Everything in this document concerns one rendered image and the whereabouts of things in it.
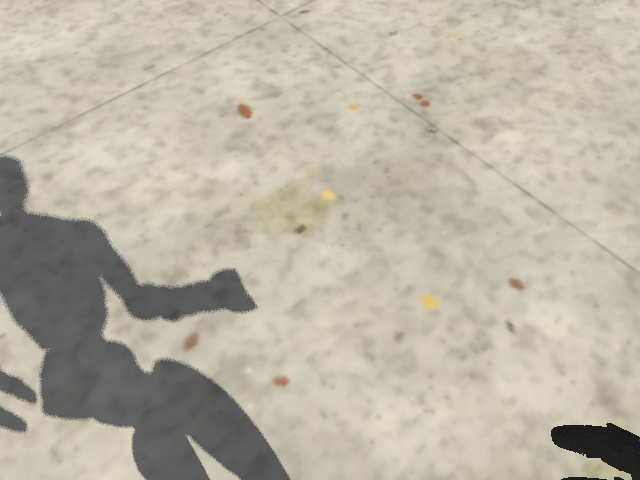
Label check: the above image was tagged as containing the right robot hand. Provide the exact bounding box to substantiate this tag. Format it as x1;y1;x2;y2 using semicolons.
551;423;640;480

